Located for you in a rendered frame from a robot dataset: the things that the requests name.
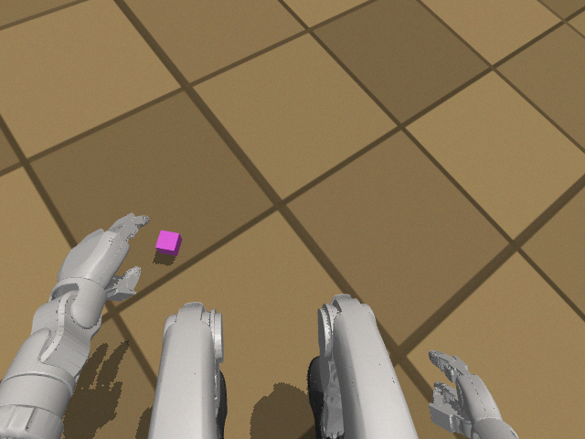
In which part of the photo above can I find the left robot arm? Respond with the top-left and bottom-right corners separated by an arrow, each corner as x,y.
0,278 -> 108,439

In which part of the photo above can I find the cube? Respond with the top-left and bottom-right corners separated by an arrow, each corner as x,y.
155,230 -> 182,256

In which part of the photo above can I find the right robot foot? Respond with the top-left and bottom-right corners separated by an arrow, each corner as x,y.
308,356 -> 345,439

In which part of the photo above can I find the left robot hand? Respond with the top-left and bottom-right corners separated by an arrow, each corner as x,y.
58,213 -> 149,301

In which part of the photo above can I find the right robot hand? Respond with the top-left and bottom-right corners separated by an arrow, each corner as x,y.
429,350 -> 503,439

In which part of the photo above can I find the right robot arm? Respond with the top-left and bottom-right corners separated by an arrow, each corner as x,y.
471,418 -> 519,439

